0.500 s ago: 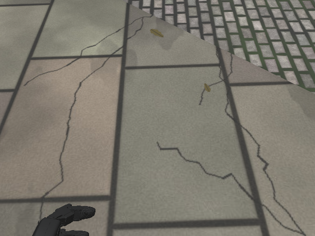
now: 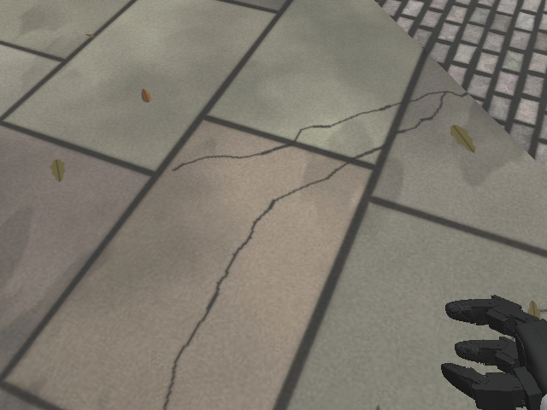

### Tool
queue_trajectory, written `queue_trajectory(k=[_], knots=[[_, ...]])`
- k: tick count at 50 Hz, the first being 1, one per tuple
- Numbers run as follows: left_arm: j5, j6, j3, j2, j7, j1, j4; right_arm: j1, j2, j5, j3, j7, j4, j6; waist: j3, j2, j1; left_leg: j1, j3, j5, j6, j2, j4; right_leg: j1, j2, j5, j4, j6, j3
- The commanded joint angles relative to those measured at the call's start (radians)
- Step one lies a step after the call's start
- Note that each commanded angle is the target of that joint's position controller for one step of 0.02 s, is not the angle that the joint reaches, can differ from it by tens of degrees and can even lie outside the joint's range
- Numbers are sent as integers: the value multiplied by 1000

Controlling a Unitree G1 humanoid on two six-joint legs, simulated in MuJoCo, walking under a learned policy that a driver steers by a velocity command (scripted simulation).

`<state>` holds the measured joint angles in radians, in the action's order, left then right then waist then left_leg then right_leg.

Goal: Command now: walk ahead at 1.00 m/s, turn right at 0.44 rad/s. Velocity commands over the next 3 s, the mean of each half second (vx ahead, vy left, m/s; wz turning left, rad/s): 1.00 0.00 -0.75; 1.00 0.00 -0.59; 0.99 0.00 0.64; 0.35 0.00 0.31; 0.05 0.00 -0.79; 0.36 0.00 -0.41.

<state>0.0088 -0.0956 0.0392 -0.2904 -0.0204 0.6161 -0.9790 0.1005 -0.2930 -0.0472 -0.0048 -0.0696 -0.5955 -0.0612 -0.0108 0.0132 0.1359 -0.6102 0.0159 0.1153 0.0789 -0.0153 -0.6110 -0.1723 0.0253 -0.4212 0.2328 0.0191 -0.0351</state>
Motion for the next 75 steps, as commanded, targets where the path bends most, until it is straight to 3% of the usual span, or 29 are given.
queue_trajectory(k=[1,2,3,6,12,18,22,23,24,25,26,29,31,41,43,45,46,47,48,50,54,57,62,65,66,67,68,70,75], knots=[[1,-20,38,-216,7,-199,117,-567,-213,-26,85,59,-124,-1,216,-32,-405,898,-66,148,9,-60,2,548,81,804,599,-137,51],[-1,-17,3,-30,7,-125,153,-630,-303,-54,100,75,-127,-15,343,246,-323,1066,-463,504,13,-370,96,772,-31,-76,1020,-130,80],[-42,-9,13,-77,10,-95,181,-590,-305,-32,105,75,-107,-6,429,267,-293,1017,-837,640,52,-470,334,878,-68,-32,1182,-145,150],[-5,21,23,-89,0,-270,155,-396,-100,-13,65,64,-127,-20,18,28,-199,631,-324,200,17,-279,341,882,75,178,1069,-135,130],[14,87,7,0,-46,-435,239,-423,-16,30,49,62,-216,-65,-85,46,-123,535,34,-69,4,-216,486,982,109,281,999,-104,54],[13,74,-14,-24,-82,-596,323,-435,-126,28,67,85,-238,-73,-110,15,-85,555,283,-727,-29,-193,473,707,-2,512,536,-183,-140],[6,76,49,-164,-39,-72,176,-362,-242,11,102,100,-191,-5,186,67,175,560,236,-1092,-24,-242,-276,150,-131,285,490,-262,-102],[-6,86,81,-213,-13,-52,153,-370,-207,12,97,82,-184,-3,166,-64,149,367,237,-465,-56,-112,-646,12,-126,205,414,-286,-8],[4,94,89,-303,-1,-166,174,-450,-27,-17,49,69,-145,-14,92,-275,-31,2,161,415,-93,20,-1038,-64,63,396,453,-348,331],[13,105,109,-365,1,-186,224,-441,-68,12,44,69,-33,-39,323,-284,-40,-211,-55,394,-100,65,-1117,-254,198,91,155,-523,819],[19,103,104,-308,12,-210,235,-359,-123,5,45,71,-33,-61,201,-91,-36,-282,-106,310,-89,-1,-1032,-152,224,-76,-4,-471,897],[-6,58,73,-200,21,-273,215,-307,-107,-30,32,81,-50,-38,-35,102,-150,-83,-105,231,-104,-93,-774,299,86,300,26,-370,613],[-12,36,61,-173,20,-302,221,-328,-81,-37,24,75,-51,6,-22,89,-193,-12,-91,262,-142,-125,-658,431,31,259,-21,-372,518],[-15,4,55,-154,21,-117,149,8,-43,15,3,47,68,-8,-44,-29,-21,130,45,-286,-54,-8,60,222,5,908,-34,-221,356],[-2,5,63,-208,33,-138,145,-106,-100,15,28,60,44,-10,34,-75,-93,261,38,-143,-24,54,84,110,45,1215,117,-195,358],[32,14,70,-249,34,-232,153,-467,-178,36,71,88,-57,-8,187,-92,-304,579,35,8,10,44,88,156,36,1265,510,-175,301],[44,8,53,-178,36,-267,173,-688,-230,20,93,109,-109,-4,283,-24,-388,822,-95,261,46,-77,17,340,-11,1013,859,-170,247],[-23,-2,21,-40,17,-122,221,-655,-318,-3,116,98,-121,-6,378,389,-235,1043,-791,450,240,-365,225,719,-233,112,1242,-78,172],[9,-5,8,-95,25,-166,202,-560,-212,13,106,73,-107,3,278,210,-245,982,-959,513,280,-340,322,892,-173,19,1289,-111,204],[40,-9,5,-122,15,-365,253,-490,-103,28,85,59,-126,-4,73,-50,-213,718,-682,383,244,-263,336,913,-54,110,1177,-110,175],[77,19,-31,-52,-10,-451,349,-559,-87,36,73,68,-216,-23,-48,16,-122,450,-507,253,209,-129,418,887,26,63,932,-47,136],[51,16,-58,-50,-30,-599,425,-521,-123,36,91,72,-194,-26,-105,36,-121,235,-396,147,194,-76,500,742,47,243,592,-1,76],[28,14,-53,-64,-25,-655,437,-557,-199,64,121,51,-188,-25,-32,54,-161,242,-348,-217,113,-61,460,398,-33,494,388,9,37],[34,-1,-2,-150,5,-301,337,-509,-240,54,129,53,-169,-21,157,-6,33,233,-271,-497,57,9,-81,29,-55,294,367,-14,28],[49,-6,29,-228,30,-108,315,-487,-174,53,114,52,-151,-29,249,-67,114,87,-223,-276,38,54,-416,-167,116,37,346,-47,188],[64,-7,34,-268,39,-109,330,-632,11,82,73,64,-125,-24,353,-288,-19,-84,-153,416,30,75,-747,-272,461,-114,230,-111,638],[37,-2,42,-232,38,-193,344,-602,-51,74,71,75,-107,-13,324,-288,-38,-176,-99,299,34,47,-828,-138,467,-141,73,-164,868],[31,-7,10,-83,22,-322,338,-426,-113,33,89,63,-116,20,40,-51,-58,-176,-100,155,30,-41,-733,131,332,16,41,-174,514],[-13,-39,13,-63,14,-296,251,-337,-60,9,80,16,-58,81,-107,-94,-154,-178,-62,74,-13,-109,-529,256,239,702,-14,-152,103]])
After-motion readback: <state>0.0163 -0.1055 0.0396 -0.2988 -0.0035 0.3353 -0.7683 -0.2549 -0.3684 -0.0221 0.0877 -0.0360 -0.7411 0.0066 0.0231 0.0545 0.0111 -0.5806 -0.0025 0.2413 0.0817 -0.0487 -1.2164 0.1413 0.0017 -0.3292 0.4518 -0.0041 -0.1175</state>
